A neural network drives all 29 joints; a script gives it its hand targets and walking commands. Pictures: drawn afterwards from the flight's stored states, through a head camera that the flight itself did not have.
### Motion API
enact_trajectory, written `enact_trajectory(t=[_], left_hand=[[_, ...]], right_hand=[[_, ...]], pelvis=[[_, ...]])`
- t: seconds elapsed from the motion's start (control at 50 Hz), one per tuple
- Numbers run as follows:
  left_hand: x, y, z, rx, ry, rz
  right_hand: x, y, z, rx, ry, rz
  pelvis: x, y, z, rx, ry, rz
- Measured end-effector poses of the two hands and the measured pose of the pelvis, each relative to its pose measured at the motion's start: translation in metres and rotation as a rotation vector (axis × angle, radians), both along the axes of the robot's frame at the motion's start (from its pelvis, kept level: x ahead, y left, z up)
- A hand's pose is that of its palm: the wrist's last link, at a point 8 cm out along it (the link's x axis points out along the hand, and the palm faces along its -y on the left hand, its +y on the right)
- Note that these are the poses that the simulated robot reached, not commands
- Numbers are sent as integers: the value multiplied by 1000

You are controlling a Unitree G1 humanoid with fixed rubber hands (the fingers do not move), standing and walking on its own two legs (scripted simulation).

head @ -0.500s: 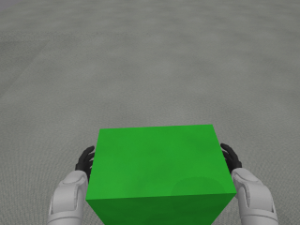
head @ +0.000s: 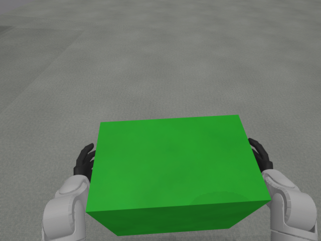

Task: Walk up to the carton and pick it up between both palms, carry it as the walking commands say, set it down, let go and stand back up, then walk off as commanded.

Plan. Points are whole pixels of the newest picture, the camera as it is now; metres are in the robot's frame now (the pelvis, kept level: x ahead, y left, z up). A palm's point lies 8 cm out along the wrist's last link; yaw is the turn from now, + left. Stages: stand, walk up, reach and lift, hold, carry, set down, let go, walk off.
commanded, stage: carry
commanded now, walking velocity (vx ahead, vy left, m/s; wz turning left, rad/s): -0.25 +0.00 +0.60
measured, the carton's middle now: (172, 181) +0.26 -0.02 +0.05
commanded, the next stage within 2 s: none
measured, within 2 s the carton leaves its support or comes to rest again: neither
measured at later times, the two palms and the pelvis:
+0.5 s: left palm out of the picture +0.03 +0.21 +0.11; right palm (264, 225) +0.14 -0.16 +0.11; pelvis -0.13 -0.02 +0.02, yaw +18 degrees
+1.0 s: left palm out of the picture -0.21 +0.20 +0.09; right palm out of the picture -0.01 -0.13 +0.07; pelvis -0.31 -0.07 +0.02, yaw +34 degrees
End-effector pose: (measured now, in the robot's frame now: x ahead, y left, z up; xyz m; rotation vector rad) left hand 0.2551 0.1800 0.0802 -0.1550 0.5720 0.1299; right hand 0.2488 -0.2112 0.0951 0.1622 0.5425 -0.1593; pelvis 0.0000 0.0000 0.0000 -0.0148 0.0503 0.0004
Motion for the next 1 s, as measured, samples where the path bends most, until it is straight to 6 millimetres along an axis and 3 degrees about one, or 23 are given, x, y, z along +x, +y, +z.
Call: enact_trajectory(t=[0.08, 0.16, 0.32, 0.48, 0.58, 0.72, 0.84, 0.94, 1.0], left_hand=[[-40, 25, -6, 17, 94, 67], [-79, 37, 1, 6, 136, 139], [-144, 28, 27, 17, 70, 226], [-216, 29, 31, 4, 73, 300], [-263, 48, 18, -13, 61, 362], [-356, 72, -12, -55, 193, 484], [-411, 60, -10, -85, 135, 582], [-442, 38, 3, -8, 129, 603], [-468, 23, 12, -10, 133, 635]], right_hand=[[-14, 25, -11, 19, 95, 46], [-36, 39, -17, 51, 140, 78], [-75, 34, -5, 69, 80, 161], [-110, 43, 15, 14, 79, 260], [-127, 71, 19, -44, 59, 348], [-182, 110, -16, -20, 206, 412], [-214, 112, -20, 13, 166, 479], [-236, 95, -30, 46, 154, 533], [-254, 84, -26, 46, 160, 562]], pelvis=[[-12, 3, 4, 8, 18, 25], [-32, 2, 12, -9, 29, 79], [-80, -12, 16, -1, 21, 167], [-121, -22, 23, 38, -26, 289], [-159, -17, 11, 20, -16, 367], [-215, -22, 12, 9, -1, 448], [-258, -41, 9, 7, 37, 509], [-291, -64, 9, -20, 32, 562], [-307, -75, 16, 13, 16, 591]])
